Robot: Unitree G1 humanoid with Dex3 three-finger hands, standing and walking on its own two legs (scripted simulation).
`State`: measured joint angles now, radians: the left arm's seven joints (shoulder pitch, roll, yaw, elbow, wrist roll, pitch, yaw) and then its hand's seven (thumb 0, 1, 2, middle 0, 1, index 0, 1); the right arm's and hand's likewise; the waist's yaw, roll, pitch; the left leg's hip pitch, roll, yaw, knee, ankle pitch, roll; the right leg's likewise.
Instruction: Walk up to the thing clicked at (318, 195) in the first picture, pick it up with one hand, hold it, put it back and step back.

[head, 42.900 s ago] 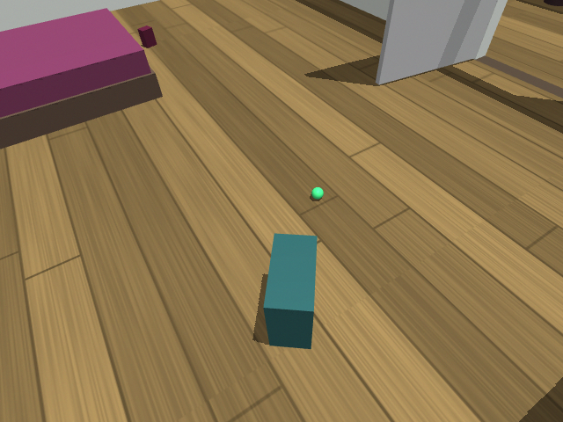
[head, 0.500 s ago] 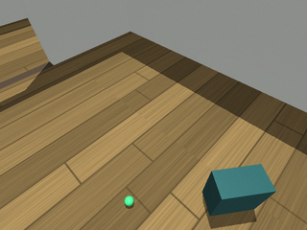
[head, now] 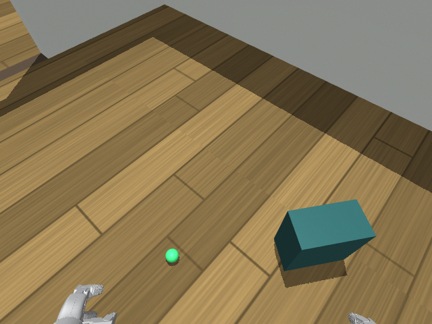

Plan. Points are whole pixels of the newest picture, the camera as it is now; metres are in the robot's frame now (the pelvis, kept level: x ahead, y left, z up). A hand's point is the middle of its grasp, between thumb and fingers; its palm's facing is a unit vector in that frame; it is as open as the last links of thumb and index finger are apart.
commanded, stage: rise first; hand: left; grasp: from above
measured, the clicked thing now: (172, 255) +0.46 +0.22 -0.73
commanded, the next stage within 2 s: none
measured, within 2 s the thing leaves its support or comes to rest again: neither
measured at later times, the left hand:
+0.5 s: hand out of the picture +0.13 +0.26 -0.21, palm faces -0.12 -0.89 -0.44, open 14.0 cm
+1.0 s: hand (123, 303) +0.22 +0.29 -0.37, palm faces -0.42 -0.54 -0.73, open 14.0 cm
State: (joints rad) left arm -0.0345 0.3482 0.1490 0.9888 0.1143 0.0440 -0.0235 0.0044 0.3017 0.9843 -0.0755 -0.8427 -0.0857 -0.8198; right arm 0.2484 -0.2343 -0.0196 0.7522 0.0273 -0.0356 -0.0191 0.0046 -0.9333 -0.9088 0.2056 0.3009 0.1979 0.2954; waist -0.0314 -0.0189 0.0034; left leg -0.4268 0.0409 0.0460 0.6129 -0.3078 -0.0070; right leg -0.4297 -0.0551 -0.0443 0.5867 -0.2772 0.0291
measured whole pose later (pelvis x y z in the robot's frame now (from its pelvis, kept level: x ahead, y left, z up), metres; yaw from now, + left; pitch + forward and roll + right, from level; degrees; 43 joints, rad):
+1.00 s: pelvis -0.05 +0.00 -0.23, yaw +0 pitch +33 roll -2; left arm -0.20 0.47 0.14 0.73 0.64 -0.07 0.07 0.00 -0.52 0.98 -0.07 -1.10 -0.07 -1.09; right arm 0.09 -0.29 -0.06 0.64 0.00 -0.20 0.03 0.01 -0.87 -0.90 0.21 0.30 0.20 0.30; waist -0.03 0.01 -0.18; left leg -1.65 0.05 -0.02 1.76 -0.69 -0.01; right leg -1.64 -0.08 -0.02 1.73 -0.67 0.02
